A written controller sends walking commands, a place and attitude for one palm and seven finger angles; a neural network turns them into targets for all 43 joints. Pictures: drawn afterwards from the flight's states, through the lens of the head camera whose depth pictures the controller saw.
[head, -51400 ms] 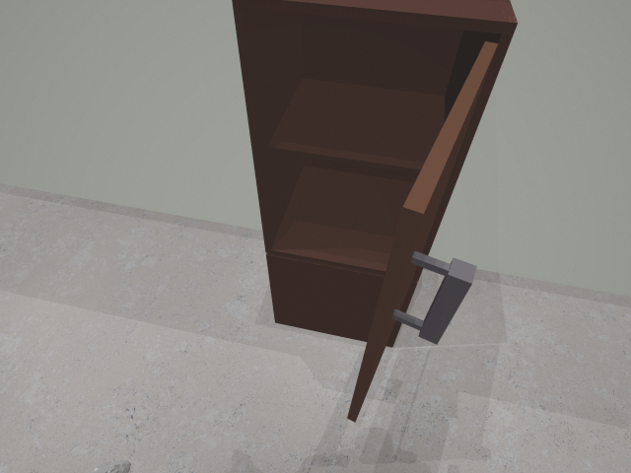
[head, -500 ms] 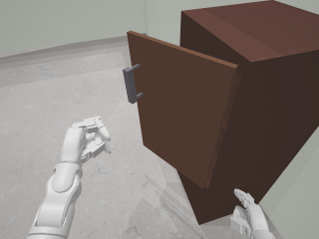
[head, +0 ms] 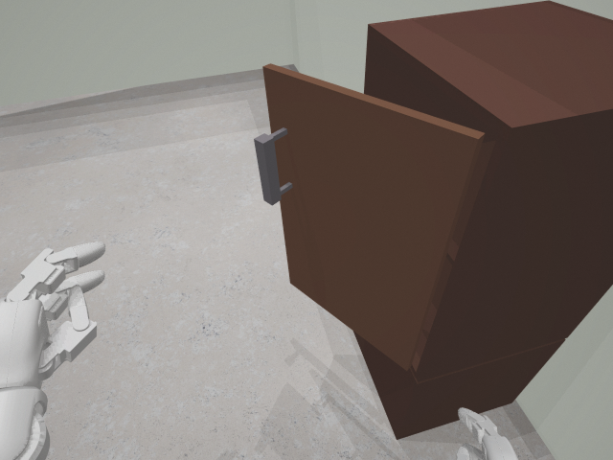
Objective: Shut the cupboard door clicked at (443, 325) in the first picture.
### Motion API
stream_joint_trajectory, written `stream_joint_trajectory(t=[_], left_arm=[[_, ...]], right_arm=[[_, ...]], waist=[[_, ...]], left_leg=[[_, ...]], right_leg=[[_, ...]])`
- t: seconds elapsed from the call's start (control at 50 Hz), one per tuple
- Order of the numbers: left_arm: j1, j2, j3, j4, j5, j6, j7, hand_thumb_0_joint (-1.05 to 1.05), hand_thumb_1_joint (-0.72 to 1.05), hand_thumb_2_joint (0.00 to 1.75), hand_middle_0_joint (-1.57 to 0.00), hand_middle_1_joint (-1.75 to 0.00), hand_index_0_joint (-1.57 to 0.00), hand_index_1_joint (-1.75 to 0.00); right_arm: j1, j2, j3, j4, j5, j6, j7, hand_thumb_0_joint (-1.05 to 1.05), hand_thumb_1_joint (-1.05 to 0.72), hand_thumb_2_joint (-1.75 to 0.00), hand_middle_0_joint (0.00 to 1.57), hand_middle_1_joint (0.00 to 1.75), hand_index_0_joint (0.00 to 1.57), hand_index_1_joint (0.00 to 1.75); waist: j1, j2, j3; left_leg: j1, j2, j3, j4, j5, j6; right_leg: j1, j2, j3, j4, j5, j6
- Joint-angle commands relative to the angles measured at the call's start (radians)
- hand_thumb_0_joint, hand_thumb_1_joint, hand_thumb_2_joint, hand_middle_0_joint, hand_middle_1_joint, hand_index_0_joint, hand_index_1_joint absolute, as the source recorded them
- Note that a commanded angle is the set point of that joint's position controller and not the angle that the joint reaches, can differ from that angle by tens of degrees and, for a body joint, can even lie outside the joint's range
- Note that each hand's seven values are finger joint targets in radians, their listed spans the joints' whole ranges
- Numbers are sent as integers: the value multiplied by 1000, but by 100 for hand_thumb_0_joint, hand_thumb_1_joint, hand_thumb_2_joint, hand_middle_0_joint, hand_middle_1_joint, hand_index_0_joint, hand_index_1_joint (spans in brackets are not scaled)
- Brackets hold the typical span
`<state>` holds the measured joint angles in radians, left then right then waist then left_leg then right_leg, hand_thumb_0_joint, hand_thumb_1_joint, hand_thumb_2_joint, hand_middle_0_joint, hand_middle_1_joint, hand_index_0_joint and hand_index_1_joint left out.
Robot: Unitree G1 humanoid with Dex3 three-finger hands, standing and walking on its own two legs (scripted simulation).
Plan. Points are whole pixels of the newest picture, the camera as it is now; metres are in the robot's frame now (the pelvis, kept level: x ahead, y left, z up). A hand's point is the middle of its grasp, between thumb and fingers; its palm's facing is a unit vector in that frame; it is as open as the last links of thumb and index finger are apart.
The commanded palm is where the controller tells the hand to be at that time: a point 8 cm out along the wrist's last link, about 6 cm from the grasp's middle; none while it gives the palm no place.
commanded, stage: draw the hand back to the body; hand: left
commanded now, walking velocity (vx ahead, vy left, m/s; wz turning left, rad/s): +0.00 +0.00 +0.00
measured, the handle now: (276, 166) +0.60 +0.13 +0.08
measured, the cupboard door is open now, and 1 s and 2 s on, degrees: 32 32 32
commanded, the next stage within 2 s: step back with the hand held close in 0.42 s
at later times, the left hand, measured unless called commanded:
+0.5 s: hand (65, 333) +0.19 +0.27 +0.16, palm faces +0.45 -0.80 -0.39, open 7.4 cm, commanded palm +0.14 +0.30 +0.17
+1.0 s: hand (45, 349) +0.17 +0.28 +0.16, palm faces +0.36 -0.78 -0.51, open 7.4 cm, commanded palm +0.11 +0.32 +0.17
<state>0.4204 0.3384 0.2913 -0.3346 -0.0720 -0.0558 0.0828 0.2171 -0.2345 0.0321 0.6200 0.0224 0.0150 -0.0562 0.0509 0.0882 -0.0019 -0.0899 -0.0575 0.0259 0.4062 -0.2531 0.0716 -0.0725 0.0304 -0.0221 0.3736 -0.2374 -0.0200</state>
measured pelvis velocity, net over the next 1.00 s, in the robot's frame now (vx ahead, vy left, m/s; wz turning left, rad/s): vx -0.04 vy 0.02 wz -0.04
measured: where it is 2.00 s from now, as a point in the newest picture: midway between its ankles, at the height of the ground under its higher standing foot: outside the picture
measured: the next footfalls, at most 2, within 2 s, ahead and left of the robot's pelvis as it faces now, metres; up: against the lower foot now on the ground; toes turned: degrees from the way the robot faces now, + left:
none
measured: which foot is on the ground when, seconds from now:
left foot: down 0.00-1.00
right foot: down 0.00-1.00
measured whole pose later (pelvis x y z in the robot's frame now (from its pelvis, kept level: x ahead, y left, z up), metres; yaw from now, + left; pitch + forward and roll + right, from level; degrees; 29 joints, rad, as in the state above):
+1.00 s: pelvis -0.04 +0.02 -0.01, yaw -2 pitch +1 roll -1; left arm 0.55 0.44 0.42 -0.47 -0.06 -0.16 0.11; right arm 0.20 -0.25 -0.02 0.53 0.03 0.05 -0.08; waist 0.00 0.03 -0.01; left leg -0.30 -0.07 0.08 0.54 -0.26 0.11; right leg -0.31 0.01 0.02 0.55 -0.25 0.01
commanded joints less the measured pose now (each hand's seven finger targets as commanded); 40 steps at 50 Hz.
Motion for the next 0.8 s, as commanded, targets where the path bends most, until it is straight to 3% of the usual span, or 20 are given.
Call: stream_joint_trajectory(t=[0.0,0.02,0.06,0.1,0.18,0.22,0.34,0.36,0.4,0.52,0.54,0.56,0.58,0.6,0.64,0.74,0.78], left_arm=[[-42,220,183,-277,-8,-81,30,0,90,90,-23,-33,-23,-33],[-22,231,204,-278,-8,-83,34,0,90,90,-20,-30,-20,-30],[-38,179,148,-253,-3,-82,30,0,90,90,-20,-30,-20,-30],[-70,167,128,-233,-1,-81,31,0,90,90,-20,-30,-20,-30],[-87,196,152,-225,1,-85,36,0,90,90,-20,-30,-20,-30],[-96,200,155,-254,2,-89,38,0,90,90,-20,-30,-20,-30],[-85,207,168,-282,4,-86,41,0,90,90,-20,-30,-20,-30],[-72,206,172,-269,4,-84,41,0,90,90,-20,-30,-20,-30],[-58,191,165,-246,-2,-78,35,0,90,90,-20,-30,-20,-30],[-58,186,159,-254,0,-77,29,0,90,90,-20,-30,-20,-30],[-166,326,291,-317,1,-120,40,0,90,90,-20,-30,-20,-30],[-57,247,231,-232,-6,-124,34,0,90,90,-20,-30,-20,-30],[-36,244,225,-239,0,-133,31,0,90,90,-20,-30,-20,-30],[-7,210,189,-226,0,-137,27,0,90,90,-20,-30,-20,-30],[34,214,192,-232,0,-146,31,0,90,90,-20,-30,-20,-30],[74,264,236,-305,-1,-150,47,0,90,90,-20,-30,-20,-30],[84,297,270,-333,-1,-148,50,0,90,90,-20,-30,-20,-30]], right_arm=[[-158,-99,-50,-180,-1,-89,-6,0,-90,-90,20,30,20,30],[-153,-100,-51,-176,-2,-96,-7,0,-90,-90,20,30,20,30],[-147,-103,-53,-165,-2,-104,-4,0,-90,-90,20,30,20,30],[-147,-109,-57,-161,-2,-111,-7,0,-90,-90,20,30,20,30],[-142,-115,-59,-155,-5,-118,-14,0,-90,-90,20,30,20,30],[-147,-108,-55,-160,-7,-121,-14,0,-90,-90,20,30,20,30],[-149,-99,-47,-159,-9,-126,-9,0,-90,-90,20,30,20,30],[-147,-99,-46,-158,-11,-126,-8,0,-90,-90,20,30,20,30],[-149,-98,-46,-160,-10,-121,-6,0,-90,-90,20,30,20,30],[-148,-102,-52,-163,-9,-114,-2,0,-90,-90,20,30,20,30],[-154,-133,-63,-198,1,-98,-6,0,-90,-90,20,30,20,30],[-142,-119,-62,-176,-6,-87,-12,0,-90,-90,20,30,20,30],[-139,-121,-68,-177,-5,-80,-10,0,-90,-90,20,30,20,30],[-137,-123,-72,-175,-5,-72,-9,0,-90,-90,20,30,20,30],[-126,-128,-81,-179,-4,-57,-10,0,-90,-90,20,30,20,30],[-122,-133,-93,-211,4,-26,-23,0,-90,-90,20,30,20,30],[-128,-139,-95,-223,3,-18,-28,0,-90,-90,20,30,20,30]], waist=[[16,1,-81],[18,15,-72],[4,-3,-37],[-5,-36,-5],[4,-63,-36],[9,-15,-58],[14,38,-51],[16,36,-42],[13,-24,-27],[12,-16,-54],[-21,6,-16],[-26,-52,-31],[-26,-82,-41],[-35,-86,-61],[-37,-74,-114],[-37,-43,-196],[-32,-13,-205]], left_leg=[[-14,86,-74,-59,286,-65],[-15,86,-73,-57,295,-68],[-12,88,-76,-60,273,-67],[-19,87,-75,-69,208,-58],[-16,81,-74,-71,182,-50],[-13,79,-75,-72,196,-54],[-16,83,-84,-76,234,-71],[-18,86,-85,-78,245,-74],[-30,85,-79,-80,239,-70],[-14,88,-74,-72,265,-68],[-100,110,-98,-31,160,-26],[-96,103,-108,-3,141,-23],[-93,104,-113,21,159,-26],[-80,108,-107,38,168,-28],[-78,120,-105,51,228,-31],[-92,154,-115,62,457,-45],[-105,169,-127,49,521,-50]], right_leg=[[13,-34,11,-29,176,-9],[5,-33,9,-29,181,-9],[-33,-32,9,-32,158,-7],[-57,-34,11,-44,113,-5],[-37,-34,13,-46,100,-7],[-19,-36,15,-39,113,-10],[-2,-30,13,-36,136,-15],[-4,-29,10,-36,141,-15],[-3,-30,11,-43,142,-14],[-1,-30,14,-41,159,-11],[-56,-82,125,-63,214,-16],[-76,-120,140,-68,214,-25],[-88,-138,152,-66,238,-32],[-111,-151,158,-56,239,-34],[-103,-158,155,-14,295,-34],[-64,-134,117,109,433,-17],[-63,-112,100,148,415,-6]])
